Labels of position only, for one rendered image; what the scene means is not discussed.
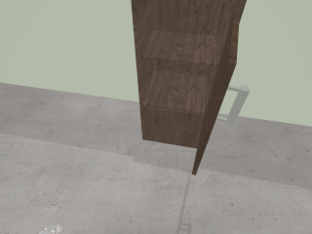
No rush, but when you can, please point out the robot left hand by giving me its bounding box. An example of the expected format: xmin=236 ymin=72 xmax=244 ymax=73
xmin=39 ymin=224 xmax=63 ymax=234

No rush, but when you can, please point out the handle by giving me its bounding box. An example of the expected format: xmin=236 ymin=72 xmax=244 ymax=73
xmin=216 ymin=85 xmax=250 ymax=126

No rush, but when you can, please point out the cupboard door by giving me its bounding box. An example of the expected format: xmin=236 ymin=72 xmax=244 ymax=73
xmin=192 ymin=6 xmax=241 ymax=175

